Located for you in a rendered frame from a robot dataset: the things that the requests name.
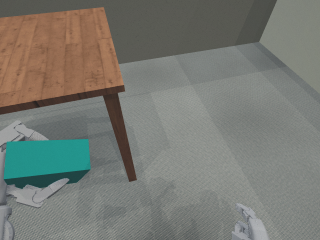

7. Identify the table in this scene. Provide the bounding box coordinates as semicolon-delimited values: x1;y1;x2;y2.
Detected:
0;7;137;182

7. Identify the right robot hand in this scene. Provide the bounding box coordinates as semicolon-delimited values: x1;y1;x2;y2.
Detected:
231;203;270;240

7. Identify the left robot forearm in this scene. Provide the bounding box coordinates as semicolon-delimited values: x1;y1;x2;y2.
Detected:
0;205;15;240

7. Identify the sponge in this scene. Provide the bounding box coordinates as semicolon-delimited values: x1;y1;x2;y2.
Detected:
3;139;91;189

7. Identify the left robot hand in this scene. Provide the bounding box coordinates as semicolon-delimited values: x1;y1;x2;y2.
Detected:
0;120;69;209

